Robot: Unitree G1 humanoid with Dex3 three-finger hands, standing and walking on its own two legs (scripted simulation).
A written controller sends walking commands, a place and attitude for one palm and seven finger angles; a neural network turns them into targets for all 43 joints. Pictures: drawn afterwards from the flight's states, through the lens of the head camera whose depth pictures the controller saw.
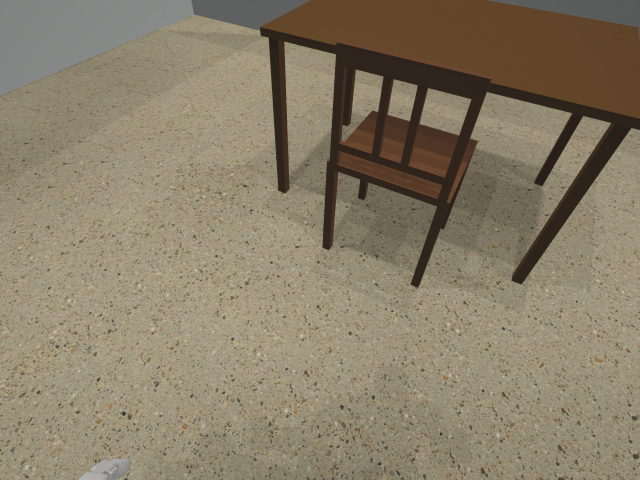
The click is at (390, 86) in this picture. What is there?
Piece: chair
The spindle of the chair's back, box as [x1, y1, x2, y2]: [372, 77, 393, 155]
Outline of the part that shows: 386,77 383,77 372,153 376,155 380,153 393,80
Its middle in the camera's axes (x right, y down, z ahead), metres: +0.18 -0.35 +1.13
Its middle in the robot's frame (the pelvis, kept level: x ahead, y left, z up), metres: +1.08 -0.13 -0.11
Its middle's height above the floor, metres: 0.66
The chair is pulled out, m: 0.00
